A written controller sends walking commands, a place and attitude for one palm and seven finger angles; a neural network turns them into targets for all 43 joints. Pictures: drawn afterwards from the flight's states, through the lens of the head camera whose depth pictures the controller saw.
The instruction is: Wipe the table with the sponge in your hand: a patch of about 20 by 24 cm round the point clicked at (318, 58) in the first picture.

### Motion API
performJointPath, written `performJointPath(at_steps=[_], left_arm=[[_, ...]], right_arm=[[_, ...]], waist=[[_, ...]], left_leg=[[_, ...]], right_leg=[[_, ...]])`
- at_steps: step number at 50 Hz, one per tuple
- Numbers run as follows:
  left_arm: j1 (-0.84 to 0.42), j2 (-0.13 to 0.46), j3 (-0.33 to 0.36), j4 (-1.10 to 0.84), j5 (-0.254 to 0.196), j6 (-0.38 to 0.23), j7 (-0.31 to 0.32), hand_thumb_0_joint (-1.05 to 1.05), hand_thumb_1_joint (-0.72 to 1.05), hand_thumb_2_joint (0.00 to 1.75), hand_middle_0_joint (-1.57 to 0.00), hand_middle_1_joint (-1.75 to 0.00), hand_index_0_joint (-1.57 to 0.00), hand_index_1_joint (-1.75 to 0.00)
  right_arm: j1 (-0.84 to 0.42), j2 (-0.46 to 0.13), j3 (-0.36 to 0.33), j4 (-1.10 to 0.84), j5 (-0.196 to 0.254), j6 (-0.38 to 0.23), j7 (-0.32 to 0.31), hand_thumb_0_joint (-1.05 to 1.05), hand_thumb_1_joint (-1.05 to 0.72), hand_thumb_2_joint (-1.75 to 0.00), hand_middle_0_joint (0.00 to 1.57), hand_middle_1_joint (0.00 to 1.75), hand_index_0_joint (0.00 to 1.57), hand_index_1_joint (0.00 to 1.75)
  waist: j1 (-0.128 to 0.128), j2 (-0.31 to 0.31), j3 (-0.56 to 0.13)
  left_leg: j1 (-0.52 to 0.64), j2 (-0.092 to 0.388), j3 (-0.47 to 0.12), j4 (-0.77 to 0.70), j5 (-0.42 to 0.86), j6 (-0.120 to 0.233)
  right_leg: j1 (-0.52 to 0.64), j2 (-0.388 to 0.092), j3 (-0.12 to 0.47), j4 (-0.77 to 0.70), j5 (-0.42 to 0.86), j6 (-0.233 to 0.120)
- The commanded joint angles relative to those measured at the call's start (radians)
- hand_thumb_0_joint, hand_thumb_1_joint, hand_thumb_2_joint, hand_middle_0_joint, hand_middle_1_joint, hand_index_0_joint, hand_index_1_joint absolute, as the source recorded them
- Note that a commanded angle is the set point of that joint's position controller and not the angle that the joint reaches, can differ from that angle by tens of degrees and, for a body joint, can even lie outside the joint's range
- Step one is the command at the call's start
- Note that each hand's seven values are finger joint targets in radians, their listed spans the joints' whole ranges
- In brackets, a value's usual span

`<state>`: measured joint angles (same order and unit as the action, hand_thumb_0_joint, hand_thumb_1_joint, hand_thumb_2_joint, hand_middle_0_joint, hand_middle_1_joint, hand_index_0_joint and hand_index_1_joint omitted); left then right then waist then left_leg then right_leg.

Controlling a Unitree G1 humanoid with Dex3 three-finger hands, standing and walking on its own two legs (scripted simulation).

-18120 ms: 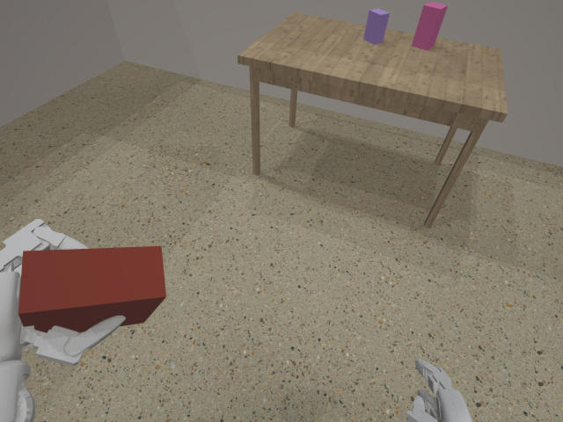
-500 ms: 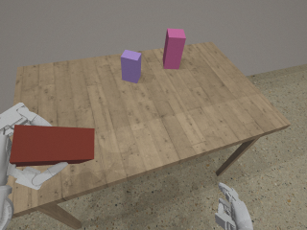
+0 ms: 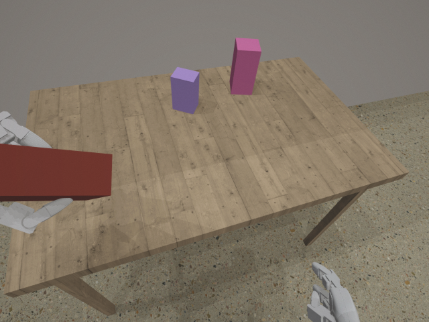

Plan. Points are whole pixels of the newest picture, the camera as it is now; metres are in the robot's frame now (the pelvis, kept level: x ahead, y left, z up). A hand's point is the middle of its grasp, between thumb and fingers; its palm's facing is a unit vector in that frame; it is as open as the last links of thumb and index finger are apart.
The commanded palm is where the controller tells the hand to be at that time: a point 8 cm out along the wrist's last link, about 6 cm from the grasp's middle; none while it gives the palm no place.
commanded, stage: come to a stop and stand still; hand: left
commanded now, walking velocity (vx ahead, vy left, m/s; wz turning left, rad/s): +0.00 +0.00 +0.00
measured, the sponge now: (68, 178) +0.26 +0.25 +0.16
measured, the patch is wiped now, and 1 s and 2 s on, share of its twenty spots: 0.00 0.00 0.00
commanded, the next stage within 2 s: look again from close up in 0.86 s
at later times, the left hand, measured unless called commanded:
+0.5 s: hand (44, 185) +0.23 +0.26 +0.18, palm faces +0.40 -0.85 -0.35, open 9.7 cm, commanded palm +0.17 +0.29 +0.17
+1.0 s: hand (54, 193) +0.24 +0.26 +0.15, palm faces +0.37 -0.85 -0.38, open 9.7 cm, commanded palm +0.18 +0.29 +0.17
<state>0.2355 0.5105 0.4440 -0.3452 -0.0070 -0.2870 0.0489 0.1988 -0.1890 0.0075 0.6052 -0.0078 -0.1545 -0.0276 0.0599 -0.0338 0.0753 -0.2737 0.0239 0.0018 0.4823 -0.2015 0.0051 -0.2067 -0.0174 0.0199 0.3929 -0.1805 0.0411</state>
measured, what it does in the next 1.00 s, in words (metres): stands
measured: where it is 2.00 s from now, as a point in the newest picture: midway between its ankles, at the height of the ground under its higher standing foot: outside the picture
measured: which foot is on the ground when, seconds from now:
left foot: down 0.00-1.00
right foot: down 0.00-1.00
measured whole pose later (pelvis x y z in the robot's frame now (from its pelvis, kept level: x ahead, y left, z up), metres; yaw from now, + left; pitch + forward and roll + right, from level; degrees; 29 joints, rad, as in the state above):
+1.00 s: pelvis +0.02 +0.01 +0.00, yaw +0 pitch +0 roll -1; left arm 0.43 0.37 0.35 -0.45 -0.04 -0.21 0.10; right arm 0.18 -0.19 0.01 0.58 0.01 -0.12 -0.03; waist 0.02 -0.03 0.06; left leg -0.24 0.01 0.00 0.46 -0.22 0.02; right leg -0.16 -0.04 0.02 0.35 -0.19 0.06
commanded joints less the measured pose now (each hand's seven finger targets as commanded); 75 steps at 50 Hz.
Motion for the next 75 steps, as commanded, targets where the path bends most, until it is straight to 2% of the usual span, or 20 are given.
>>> performJointPath(at_steps=[1,4,8,9,15,20,24,25,29,30,36,47,54,68,69,70,71,72,73,75], left_arm=[[0.069,-0.005,-0.014,-0.192,-0.051,-0.044,0.024,0.00,0.10,1.30,-1.20,-1.60,-1.20,-1.60],[0.179,-0.033,-0.060,-0.237,-0.054,-0.032,0.037,0.00,0.10,1.30,-1.20,-1.60,-1.20,-1.60],[0.100,0.073,0.047,-0.280,-0.040,-0.045,0.055,0.00,0.10,1.30,-1.20,-1.60,-1.20,-1.60],[0.064,0.142,0.114,-0.317,-0.037,-0.051,0.067,0.00,0.10,1.30,-1.20,-1.60,-1.20,-1.60],[-0.031,0.084,0.063,-0.382,-0.034,-0.077,0.067,0.00,0.10,1.30,-1.20,-1.60,-1.20,-1.60],[0.093,-0.010,-0.015,-0.349,-0.036,-0.057,0.065,0.00,0.10,1.30,-1.20,-1.60,-1.20,-1.60],[0.154,0.012,0.023,-0.290,-0.032,-0.033,0.069,0.00,0.10,1.30,-1.20,-1.60,-1.20,-1.60],[0.161,-0.014,0.000,-0.264,-0.036,-0.028,0.063,0.00,0.10,1.30,-1.20,-1.60,-1.20,-1.60],[0.102,0.056,0.060,-0.325,-0.038,-0.024,0.066,0.00,0.10,1.30,-1.20,-1.60,-1.20,-1.60],[0.107,0.024,0.033,-0.307,-0.043,-0.024,0.061,0.00,0.10,1.30,-1.20,-1.60,-1.20,-1.60],[0.093,0.035,0.027,-0.414,-0.043,-0.021,0.069,0.00,0.10,1.30,-1.20,-1.60,-1.20,-1.60],[0.129,0.001,0.009,-0.295,-0.042,0.009,0.067,0.00,0.10,1.30,-1.20,-1.60,-1.20,-1.60],[0.116,0.053,0.043,-0.397,-0.039,0.000,0.075,0.00,0.10,1.30,-1.20,-1.60,-1.20,-1.60],[0.132,0.004,0.005,-0.316,-0.038,0.013,0.065,0.00,0.10,1.30,-1.20,-1.60,-1.20,-1.60],[-0.814,0.823,0.323,-0.687,0.003,-0.151,0.091,0.00,0.10,1.30,-1.20,-1.60,-1.20,-1.60],[-0.463,0.341,0.224,-0.147,0.110,0.050,0.053,0.00,0.10,1.30,-1.20,-1.60,-1.20,-1.60],[-0.286,0.160,0.027,-0.072,0.066,0.096,0.047,0.00,0.10,1.30,-1.20,-1.60,-1.20,-1.60],[-0.208,0.157,0.081,-0.125,0.063,0.120,0.037,0.00,0.10,1.30,-1.20,-1.60,-1.20,-1.60],[-0.163,0.042,-0.014,-0.155,0.001,0.171,0.003,0.00,0.10,1.30,-1.20,-1.60,-1.20,-1.60],[-0.035,0.020,-0.039,-0.144,-0.052,0.280,-0.038,0.00,0.10,1.30,-1.20,-1.60,-1.20,-1.60]], right_arm=[[-0.048,-0.148,-0.072,-0.157,0.026,-0.079,0.016,0.00,-0.90,-0.90,0.20,0.30,0.20,0.30],[-0.100,-0.130,-0.054,-0.171,0.040,-0.088,0.028,0.00,-0.90,-0.90,0.20,0.30,0.20,0.30],[-0.084,-0.136,-0.053,-0.177,0.029,-0.086,0.003,0.00,-0.90,-0.90,0.20,0.30,0.20,0.30],[-0.107,-0.140,-0.052,-0.171,0.033,-0.083,-0.005,0.00,-0.90,-0.90,0.20,0.30,0.20,0.30],[-0.089,-0.125,-0.045,-0.158,0.023,-0.104,-0.022,0.00,-0.90,-0.90,0.20,0.30,0.20,0.30],[-0.066,-0.129,-0.048,-0.141,0.021,-0.115,0.000,0.00,-0.90,-0.90,0.20,0.30,0.20,0.30],[-0.080,-0.137,-0.055,-0.138,0.027,-0.091,0.005,0.00,-0.90,-0.90,0.20,0.30,0.20,0.30],[-0.069,-0.132,-0.051,-0.139,0.022,-0.077,0.004,0.00,-0.90,-0.90,0.20,0.30,0.20,0.30],[-0.102,-0.130,-0.048,-0.162,0.029,-0.057,-0.008,0.00,-0.90,-0.90,0.20,0.30,0.20,0.30],[-0.093,-0.125,-0.044,-0.163,0.022,-0.050,-0.010,0.00,-0.90,-0.90,0.20,0.30,0.20,0.30],[-0.103,-0.126,-0.047,-0.180,0.021,-0.052,-0.016,0.00,-0.90,-0.90,0.20,0.30,0.20,0.30],[-0.091,-0.134,-0.052,-0.172,0.025,-0.024,-0.016,0.00,-0.90,-0.90,0.20,0.30,0.20,0.30],[-0.116,-0.134,-0.052,-0.179,0.029,-0.029,-0.021,0.00,-0.90,-0.90,0.20,0.30,0.20,0.30],[-0.090,-0.137,-0.055,-0.170,0.028,-0.018,-0.019,0.00,-0.90,-0.90,0.20,0.30,0.20,0.30],[0.045,-0.203,0.109,-0.257,0.085,0.001,-0.095,0.00,-0.90,-0.90,0.20,0.30,0.20,0.30],[-0.062,-0.157,-0.058,-0.143,-0.049,-0.019,-0.068,0.00,-0.90,-0.90,0.20,0.30,0.20,0.30],[-0.105,-0.169,-0.033,-0.153,-0.037,-0.037,-0.004,0.00,-0.90,-0.90,0.20,0.30,0.20,0.30],[-0.058,-0.212,-0.058,-0.119,-0.033,-0.025,0.010,0.00,-0.90,-0.90,0.20,0.30,0.20,0.30],[-0.098,-0.180,-0.047,-0.148,-0.012,-0.031,0.005,0.00,-0.90,-0.90,0.20,0.30,0.20,0.30],[-0.130,-0.189,-0.034,-0.134,0.017,-0.034,0.011,0.00,-0.90,-0.90,0.20,0.30,0.20,0.30]], waist=[[-0.019,0.204,-0.229],[-0.011,0.060,-0.171],[-0.020,-0.075,-0.109],[-0.023,-0.034,-0.106],[-0.029,0.204,-0.177],[-0.029,0.122,-0.216],[-0.030,0.079,-0.190],[-0.033,0.062,-0.186],[-0.035,0.080,-0.176],[-0.037,0.070,-0.176],[-0.035,0.134,-0.223],[-0.043,0.061,-0.159],[-0.039,0.120,-0.198],[-0.043,0.082,-0.160],[-0.110,0.325,-0.133],[0.016,0.249,-0.319],[-0.054,0.141,-0.183],[-0.026,0.156,-0.311],[0.008,0.200,-0.333],[0.035,0.172,-0.280]], left_leg=[[0.108,0.029,-0.021,-0.093,0.124,0.011],[0.019,0.047,-0.030,-0.144,-0.049,0.020],[-0.037,0.021,-0.053,-0.148,-0.188,0.017],[-0.028,0.023,-0.052,-0.146,-0.192,0.021],[0.008,0.036,-0.063,-0.150,-0.100,0.027],[0.085,0.034,-0.045,-0.103,0.126,0.005],[0.073,0.040,-0.038,-0.101,0.193,-0.007],[0.065,0.039,-0.035,-0.102,0.191,-0.006],[0.057,0.040,-0.035,-0.119,0.138,-0.004],[0.053,0.035,-0.032,-0.118,0.128,0.001],[0.094,0.027,-0.028,-0.099,0.144,0.005],[0.054,0.032,-0.028,-0.121,0.077,0.001],[0.062,0.027,-0.029,-0.118,0.077,0.009],[0.046,0.036,-0.030,-0.139,0.040,0.005],[-0.172,0.039,-0.099,-0.122,-0.213,0.045],[0.144,0.013,-0.021,-0.062,0.107,-0.012],[0.122,-0.002,-0.048,-0.065,0.304,-0.037],[0.236,0.027,-0.041,-0.027,0.378,-0.040],[0.262,0.010,-0.031,-0.021,0.371,-0.036],[0.204,0.005,-0.008,-0.030,0.237,-0.029]], right_leg=[[0.075,-0.042,0.054,-0.006,0.097,-0.071],[0.087,-0.023,0.014,-0.003,0.003,-0.046],[0.031,-0.023,0.036,-0.069,-0.129,-0.041],[0.022,-0.023,0.034,-0.067,-0.131,-0.041],[0.103,-0.024,0.013,0.005,0.031,-0.051],[0.109,-0.023,-0.005,-0.006,0.154,-0.046],[0.103,-0.021,-0.009,-0.016,0.187,-0.040],[0.101,-0.022,-0.018,-0.024,0.192,-0.038],[0.107,-0.021,-0.013,-0.028,0.170,-0.036],[0.108,-0.021,-0.017,-0.039,0.173,-0.037],[0.137,-0.026,-0.004,-0.036,0.216,-0.042],[0.102,-0.023,-0.007,-0.062,0.158,-0.038],[0.133,-0.021,-0.010,-0.048,0.164,-0.039],[0.108,-0.018,-0.014,-0.062,0.127,-0.036],[0.120,0.016,-0.010,0.099,-0.123,0.029],[0.065,0.016,-0.085,0.149,0.034,-0.083],[-0.029,0.057,-0.137,0.090,0.076,-0.078],[-0.050,0.062,-0.120,0.114,0.107,-0.069],[-0.042,0.042,-0.113,0.107,0.097,-0.067],[-0.017,0.037,-0.133,0.084,0.113,-0.070]])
